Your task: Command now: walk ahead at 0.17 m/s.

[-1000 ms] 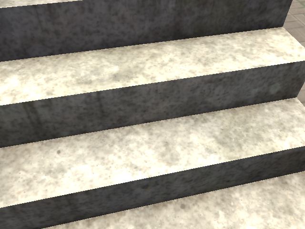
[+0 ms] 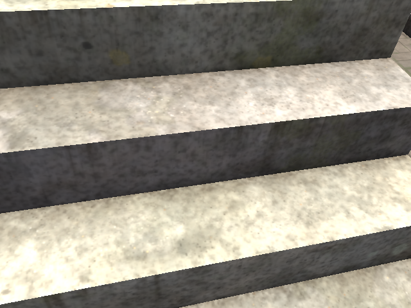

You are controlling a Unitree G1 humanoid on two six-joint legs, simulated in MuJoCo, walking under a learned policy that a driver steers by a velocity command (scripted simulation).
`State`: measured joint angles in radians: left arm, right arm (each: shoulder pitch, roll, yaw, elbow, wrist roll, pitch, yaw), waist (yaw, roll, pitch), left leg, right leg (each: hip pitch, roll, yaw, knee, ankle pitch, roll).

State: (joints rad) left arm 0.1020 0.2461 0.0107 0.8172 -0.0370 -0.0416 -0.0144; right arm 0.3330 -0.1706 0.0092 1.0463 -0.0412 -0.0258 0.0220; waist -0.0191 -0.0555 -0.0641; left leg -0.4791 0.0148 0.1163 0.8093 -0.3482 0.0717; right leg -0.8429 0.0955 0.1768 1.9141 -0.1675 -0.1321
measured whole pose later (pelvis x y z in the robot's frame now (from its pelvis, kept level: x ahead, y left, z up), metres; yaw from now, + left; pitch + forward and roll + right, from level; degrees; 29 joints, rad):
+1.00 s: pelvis +0.16 +0.05 +0.04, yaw +3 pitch +5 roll -1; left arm 0.46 0.17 -0.01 1.15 0.02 -0.01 0.06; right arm 0.03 -0.10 0.12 0.70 0.02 -0.07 0.02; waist 0.02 -0.04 -0.07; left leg -1.24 0.08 -0.13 2.18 -0.56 0.06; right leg -0.15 -0.07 -0.06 0.27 -0.20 0.04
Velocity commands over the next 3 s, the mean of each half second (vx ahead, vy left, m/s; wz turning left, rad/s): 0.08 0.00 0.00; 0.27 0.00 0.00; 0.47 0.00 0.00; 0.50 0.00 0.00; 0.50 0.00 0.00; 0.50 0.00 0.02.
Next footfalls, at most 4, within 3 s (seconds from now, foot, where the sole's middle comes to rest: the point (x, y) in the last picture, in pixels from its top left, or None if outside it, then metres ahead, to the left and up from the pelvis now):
0.38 right None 0.17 -0.12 -0.74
1.10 left None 0.29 0.25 -0.54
1.86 right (215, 225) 0.60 -0.03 -0.34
2.40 left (155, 112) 0.80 0.13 -0.14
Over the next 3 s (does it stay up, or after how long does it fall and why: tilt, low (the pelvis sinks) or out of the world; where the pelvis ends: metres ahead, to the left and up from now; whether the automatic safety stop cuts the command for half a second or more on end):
stays up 0.96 0.00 0.70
